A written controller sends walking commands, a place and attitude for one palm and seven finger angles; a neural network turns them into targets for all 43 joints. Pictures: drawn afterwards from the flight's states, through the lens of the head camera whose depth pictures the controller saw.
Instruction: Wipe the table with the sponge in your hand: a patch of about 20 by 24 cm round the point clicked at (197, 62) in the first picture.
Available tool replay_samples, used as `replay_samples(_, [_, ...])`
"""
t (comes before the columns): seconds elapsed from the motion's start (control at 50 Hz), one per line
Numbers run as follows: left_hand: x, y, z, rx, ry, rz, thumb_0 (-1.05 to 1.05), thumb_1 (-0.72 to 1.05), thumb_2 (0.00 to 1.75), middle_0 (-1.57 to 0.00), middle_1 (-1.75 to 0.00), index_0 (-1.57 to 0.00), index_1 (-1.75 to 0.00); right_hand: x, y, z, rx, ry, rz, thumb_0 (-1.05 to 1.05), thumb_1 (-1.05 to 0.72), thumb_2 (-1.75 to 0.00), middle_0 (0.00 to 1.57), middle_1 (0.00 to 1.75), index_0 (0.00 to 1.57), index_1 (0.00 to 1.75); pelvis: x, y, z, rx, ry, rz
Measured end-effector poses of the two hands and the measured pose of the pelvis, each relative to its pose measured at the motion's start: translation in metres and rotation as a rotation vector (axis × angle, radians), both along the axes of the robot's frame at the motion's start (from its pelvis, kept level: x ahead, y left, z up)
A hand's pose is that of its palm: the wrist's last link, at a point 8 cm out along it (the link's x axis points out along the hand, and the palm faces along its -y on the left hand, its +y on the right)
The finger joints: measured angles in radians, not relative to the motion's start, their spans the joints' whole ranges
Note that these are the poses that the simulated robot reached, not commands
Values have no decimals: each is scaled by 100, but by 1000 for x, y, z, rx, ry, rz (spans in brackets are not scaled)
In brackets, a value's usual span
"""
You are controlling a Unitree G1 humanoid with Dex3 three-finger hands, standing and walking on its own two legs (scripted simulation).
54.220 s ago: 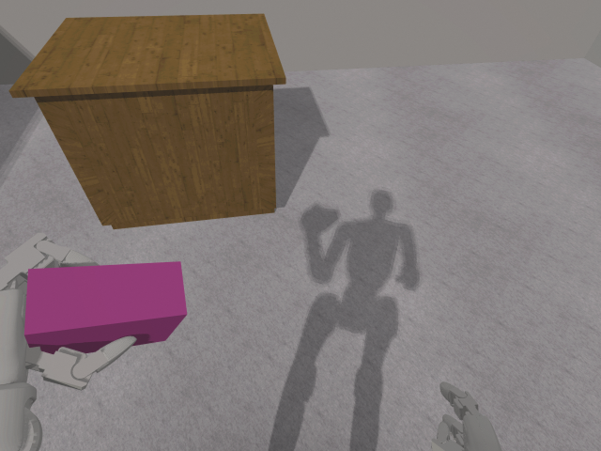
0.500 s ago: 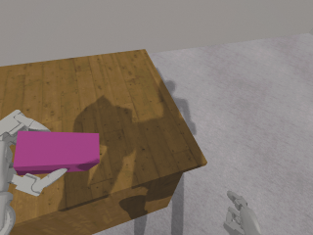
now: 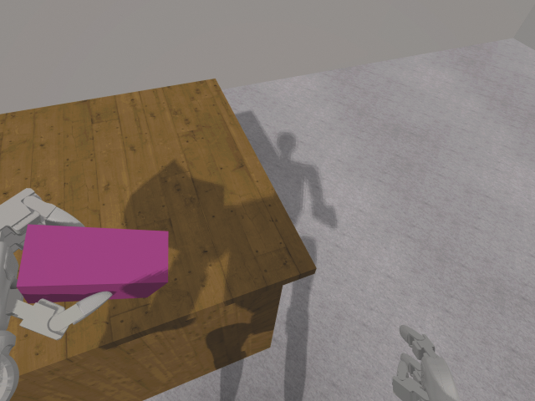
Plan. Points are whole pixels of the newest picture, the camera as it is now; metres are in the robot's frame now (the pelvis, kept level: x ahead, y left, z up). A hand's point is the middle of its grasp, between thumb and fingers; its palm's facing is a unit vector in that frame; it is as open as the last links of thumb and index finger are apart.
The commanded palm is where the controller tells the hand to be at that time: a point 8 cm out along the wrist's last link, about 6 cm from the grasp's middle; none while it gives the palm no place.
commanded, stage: shuffle to correct the standing spot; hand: left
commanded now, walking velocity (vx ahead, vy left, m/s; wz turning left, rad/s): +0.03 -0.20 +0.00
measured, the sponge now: (119, 267) +0.24 +0.20 +0.13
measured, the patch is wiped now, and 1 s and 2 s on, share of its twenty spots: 0.00 0.00 0.00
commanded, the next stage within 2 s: come to a stop and stand still in 1.90 s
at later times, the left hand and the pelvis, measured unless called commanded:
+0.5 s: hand (81, 258) +0.23 +0.23 +0.15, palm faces +0.31 -0.86 -0.40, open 10.0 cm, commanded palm +0.17 +0.27 +0.18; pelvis +0.01 -0.01 -0.01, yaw +1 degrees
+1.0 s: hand (74, 263) +0.22 +0.23 +0.16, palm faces +0.32 -0.86 -0.40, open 10.0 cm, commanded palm +0.16 +0.27 +0.18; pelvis +0.01 -0.01 +0.00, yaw +1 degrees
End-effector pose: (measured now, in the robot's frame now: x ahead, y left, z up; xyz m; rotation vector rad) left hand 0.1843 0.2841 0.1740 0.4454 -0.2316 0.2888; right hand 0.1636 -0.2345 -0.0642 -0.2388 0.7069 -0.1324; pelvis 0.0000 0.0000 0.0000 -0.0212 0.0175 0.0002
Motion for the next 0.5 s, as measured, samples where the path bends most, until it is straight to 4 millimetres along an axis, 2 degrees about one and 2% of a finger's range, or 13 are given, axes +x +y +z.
replay_samples(0.1, [5, -11, -2, -11, 9, -6, -1, -51, 105, -75, -135, -76, -135, -2, -19, -2, -17, 10, -34, 1, -90, -90, 20, 29, 20, 30, 5, -8, -2, -1, 6, 5])
replay_samples(0.2, [11, -14, -3, -11, 11, -5, -1, -51, 105, -75, -135, -76, -135, -1, -26, -5, -27, 29, -52, 1, -90, -90, 20, 29, 20, 30, 12, -13, -3, 2, 7, 10])
replay_samples(0.36, [16, -14, 1, 23, 10, -8, -1, -50, 105, -75, -135, -75, -135, 8, -20, -7, -6, 34, -36, 1, -90, -90, 20, 29, 20, 30, 15, -16, -4, 2, 3, 12])
replay_samples(0.5, [11, -15, -4, 7, 21, -11, -1, -50, 105, -75, -135, -75, -135, 14, -12, -7, 6, 22, -16, 1, -90, -90, 20, 29, 20, 30, 14, -15, -5, 0, 2, 18])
